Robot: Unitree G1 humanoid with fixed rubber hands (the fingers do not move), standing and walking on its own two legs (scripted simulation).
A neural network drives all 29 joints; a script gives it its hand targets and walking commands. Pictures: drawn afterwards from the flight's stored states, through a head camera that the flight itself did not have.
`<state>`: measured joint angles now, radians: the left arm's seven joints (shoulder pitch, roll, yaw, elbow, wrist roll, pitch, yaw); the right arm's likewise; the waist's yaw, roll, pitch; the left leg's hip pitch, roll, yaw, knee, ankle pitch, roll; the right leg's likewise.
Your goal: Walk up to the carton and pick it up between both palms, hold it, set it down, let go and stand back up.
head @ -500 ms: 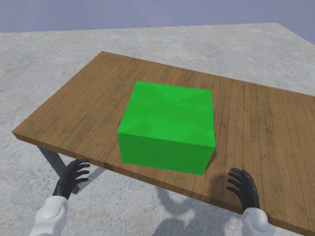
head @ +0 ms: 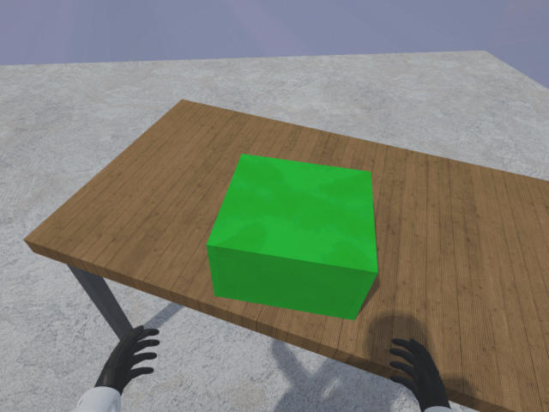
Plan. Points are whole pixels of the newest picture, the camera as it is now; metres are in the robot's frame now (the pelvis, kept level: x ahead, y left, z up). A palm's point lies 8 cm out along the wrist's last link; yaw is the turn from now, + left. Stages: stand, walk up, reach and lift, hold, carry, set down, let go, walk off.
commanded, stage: set down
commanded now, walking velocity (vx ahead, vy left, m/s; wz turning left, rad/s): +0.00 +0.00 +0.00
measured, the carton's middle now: (294, 232) +0.47 -0.02 -0.05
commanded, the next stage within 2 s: let go in 0.42 s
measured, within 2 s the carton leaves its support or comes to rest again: neither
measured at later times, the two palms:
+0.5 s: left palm (124, 410) +0.15 +0.22 -0.08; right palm (431, 396) +0.18 -0.22 -0.06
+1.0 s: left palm out of the picture +0.14 +0.23 -0.08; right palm (435, 398) +0.18 -0.23 -0.06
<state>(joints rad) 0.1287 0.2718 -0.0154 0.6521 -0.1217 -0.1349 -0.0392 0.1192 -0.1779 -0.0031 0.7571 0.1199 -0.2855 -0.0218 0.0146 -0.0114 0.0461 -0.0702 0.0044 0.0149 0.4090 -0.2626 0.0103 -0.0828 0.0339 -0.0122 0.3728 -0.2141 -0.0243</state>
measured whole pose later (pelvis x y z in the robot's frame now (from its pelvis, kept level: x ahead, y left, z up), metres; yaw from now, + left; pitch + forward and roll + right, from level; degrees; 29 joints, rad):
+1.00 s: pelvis -0.01 +0.00 +0.00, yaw -3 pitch -4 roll +0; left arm 0.23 0.20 0.03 0.59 0.04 0.05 -0.01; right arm 0.10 -0.19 -0.02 0.63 -0.04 -0.10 0.04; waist 0.02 0.01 0.02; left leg -0.10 0.03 0.07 0.43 -0.27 0.01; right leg -0.14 0.05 0.03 0.41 -0.20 -0.03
